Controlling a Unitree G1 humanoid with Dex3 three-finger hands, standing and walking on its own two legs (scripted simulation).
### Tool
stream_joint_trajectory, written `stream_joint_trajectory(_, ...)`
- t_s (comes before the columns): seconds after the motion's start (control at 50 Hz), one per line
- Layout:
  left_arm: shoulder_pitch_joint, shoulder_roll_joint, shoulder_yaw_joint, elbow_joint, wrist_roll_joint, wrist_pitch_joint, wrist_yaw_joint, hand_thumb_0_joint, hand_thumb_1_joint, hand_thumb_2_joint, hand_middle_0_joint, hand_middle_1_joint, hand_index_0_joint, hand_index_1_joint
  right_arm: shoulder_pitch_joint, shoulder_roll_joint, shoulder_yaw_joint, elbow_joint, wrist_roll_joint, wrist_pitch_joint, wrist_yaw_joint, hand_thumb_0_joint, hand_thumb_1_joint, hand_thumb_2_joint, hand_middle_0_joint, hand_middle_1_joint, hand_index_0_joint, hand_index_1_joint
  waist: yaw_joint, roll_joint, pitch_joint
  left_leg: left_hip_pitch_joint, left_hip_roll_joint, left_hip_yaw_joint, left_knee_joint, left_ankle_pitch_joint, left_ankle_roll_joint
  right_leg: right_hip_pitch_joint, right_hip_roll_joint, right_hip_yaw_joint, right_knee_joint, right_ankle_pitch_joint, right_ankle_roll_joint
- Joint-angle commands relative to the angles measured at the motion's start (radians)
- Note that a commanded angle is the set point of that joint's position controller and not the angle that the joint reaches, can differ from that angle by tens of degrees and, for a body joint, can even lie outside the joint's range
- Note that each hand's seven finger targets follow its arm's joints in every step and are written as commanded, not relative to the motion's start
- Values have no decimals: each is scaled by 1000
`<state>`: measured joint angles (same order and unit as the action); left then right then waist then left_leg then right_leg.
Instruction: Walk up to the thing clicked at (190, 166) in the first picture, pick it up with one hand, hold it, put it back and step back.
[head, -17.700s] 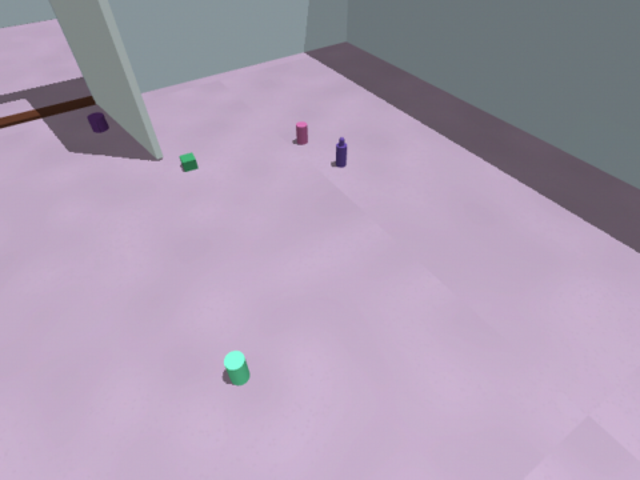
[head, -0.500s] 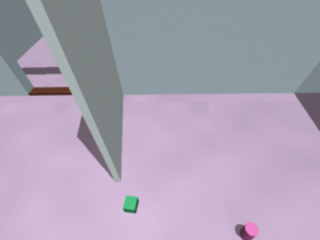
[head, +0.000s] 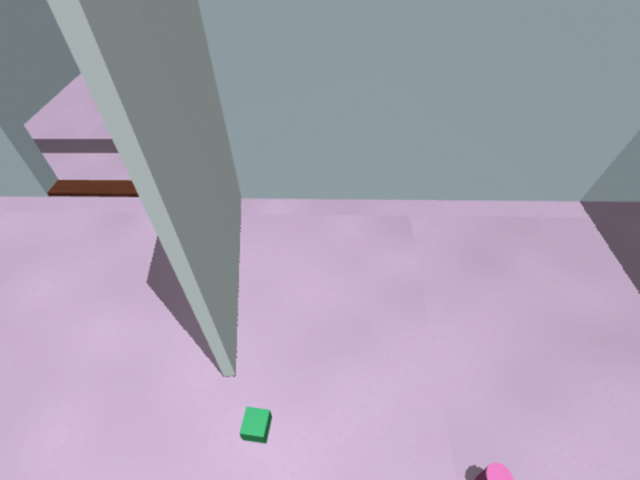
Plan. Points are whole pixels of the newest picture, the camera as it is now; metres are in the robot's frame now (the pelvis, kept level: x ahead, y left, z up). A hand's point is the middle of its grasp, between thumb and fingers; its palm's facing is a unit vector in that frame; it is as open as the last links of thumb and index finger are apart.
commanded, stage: walk up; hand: left
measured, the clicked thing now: (256, 424) +0.45 +0.24 -0.75
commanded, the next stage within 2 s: stand in 0.90 s
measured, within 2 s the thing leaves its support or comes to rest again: neither
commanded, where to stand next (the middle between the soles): +0.06 +0.01 m, yaw +0 degrees
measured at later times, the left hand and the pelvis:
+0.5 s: hand out of the picture +0.11 +0.24 -0.15, palm faces -0.04 -0.94 -0.33, open 7.4 cm; pelvis +0.01 +0.00 +0.01, yaw -1 degrees
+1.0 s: hand out of the picture +0.10 +0.25 -0.15, palm faces -0.04 -0.94 -0.34, open 7.4 cm; pelvis +0.01 +0.00 +0.01, yaw -1 degrees
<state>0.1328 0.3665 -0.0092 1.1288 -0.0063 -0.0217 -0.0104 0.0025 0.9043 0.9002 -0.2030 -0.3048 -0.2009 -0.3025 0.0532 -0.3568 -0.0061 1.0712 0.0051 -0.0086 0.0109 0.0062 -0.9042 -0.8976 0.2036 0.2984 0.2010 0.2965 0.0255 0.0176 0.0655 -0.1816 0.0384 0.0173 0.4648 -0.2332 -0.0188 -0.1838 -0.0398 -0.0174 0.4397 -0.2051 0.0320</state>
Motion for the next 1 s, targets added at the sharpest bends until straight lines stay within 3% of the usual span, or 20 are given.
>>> stream_joint_trajectory(0.0,-64,210,41,-39,6,-26,15,0,900,900,-200,-300,-200,-300,-24,-220,-49,-23,-1,-16,-9,0,-900,-900,200,300,200,300,-28,-47,-103,67,89,-84,-118,122,53,16,-91,92,-109,153,-50)
stream_joint_trajectory(0.26,-100,207,52,-20,11,-18,17,0,900,900,-200,-300,-200,-300,-38,-208,-42,22,-9,-16,-8,0,-900,-900,200,300,200,300,-22,-22,-100,74,84,-67,-175,146,31,61,-90,90,-138,159,-40)
stream_joint_trajectory(0.86,-111,186,58,-36,16,-8,15,0,900,900,-200,-300,-200,-300,13,-209,-48,25,-14,-18,-13,0,-900,-900,200,300,200,300,-34,-20,-75,67,88,-60,-194,81,37,46,-74,98,-141,110,-45)
stream_joint_trajectory(0.9,-97,196,52,-42,10,-7,17,0,900,900,-200,-300,-200,-300,-14,-201,-43,14,-15,-19,-15,0,-900,-900,200,300,200,300,-28,-34,-70,80,105,-72,-204,185,23,42,-82,92,-142,164,-42)
stream_joint_trajectory(0.98,-86,193,49,-41,13,-7,18,0,900,900,-200,-300,-200,-300,-13,-207,-45,19,-13,-17,-15,0,-900,-900,200,300,200,300,-31,-16,-95,102,105,-66,-200,178,24,54,-87,93,-147,170,-39)
